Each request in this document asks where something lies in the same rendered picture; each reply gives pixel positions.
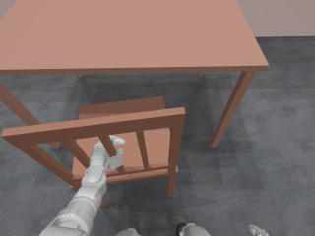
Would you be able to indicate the left robot hand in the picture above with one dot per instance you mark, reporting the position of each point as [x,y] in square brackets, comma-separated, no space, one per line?
[101,157]

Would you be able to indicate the chair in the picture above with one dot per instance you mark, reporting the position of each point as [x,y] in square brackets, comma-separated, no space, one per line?
[151,149]

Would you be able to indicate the table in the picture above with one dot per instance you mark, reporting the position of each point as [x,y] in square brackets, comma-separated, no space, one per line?
[76,37]

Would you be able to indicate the robot left forearm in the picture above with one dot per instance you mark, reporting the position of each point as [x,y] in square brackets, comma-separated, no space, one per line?
[82,209]

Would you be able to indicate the right robot hand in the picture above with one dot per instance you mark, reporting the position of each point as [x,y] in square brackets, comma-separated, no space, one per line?
[256,231]

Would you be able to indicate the robot left upper arm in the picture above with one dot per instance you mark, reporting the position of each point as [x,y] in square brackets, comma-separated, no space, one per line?
[53,230]

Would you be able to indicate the robot right thigh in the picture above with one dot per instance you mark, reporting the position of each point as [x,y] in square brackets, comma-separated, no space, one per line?
[193,231]

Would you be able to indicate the robot right foot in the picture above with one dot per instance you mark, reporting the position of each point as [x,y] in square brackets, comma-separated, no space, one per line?
[179,228]

